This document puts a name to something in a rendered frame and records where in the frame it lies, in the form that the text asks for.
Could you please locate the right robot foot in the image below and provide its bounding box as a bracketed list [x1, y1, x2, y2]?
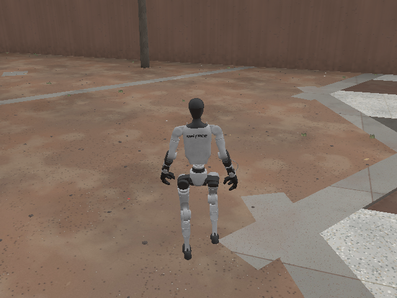
[210, 233, 219, 244]

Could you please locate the right robot forearm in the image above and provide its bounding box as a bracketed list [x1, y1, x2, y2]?
[222, 150, 236, 178]

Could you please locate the robot left hand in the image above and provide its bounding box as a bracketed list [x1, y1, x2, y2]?
[160, 172, 175, 185]

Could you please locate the right robot upper arm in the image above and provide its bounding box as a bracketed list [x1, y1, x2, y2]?
[210, 125, 228, 160]

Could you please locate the left robot shin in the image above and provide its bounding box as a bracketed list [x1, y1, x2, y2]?
[181, 210, 190, 251]

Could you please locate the left robot forearm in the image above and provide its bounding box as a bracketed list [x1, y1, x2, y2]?
[161, 151, 173, 174]

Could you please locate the robot right hand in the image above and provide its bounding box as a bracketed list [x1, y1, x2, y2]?
[223, 175, 238, 191]

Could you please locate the left robot upper arm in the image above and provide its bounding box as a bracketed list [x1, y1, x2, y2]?
[167, 125, 184, 160]

